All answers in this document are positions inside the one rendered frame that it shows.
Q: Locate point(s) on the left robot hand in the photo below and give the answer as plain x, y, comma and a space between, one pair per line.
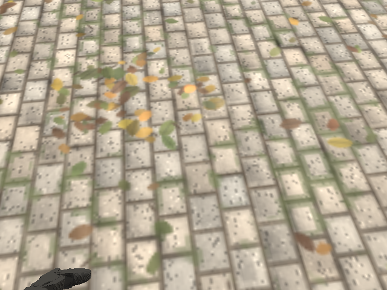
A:
58, 279

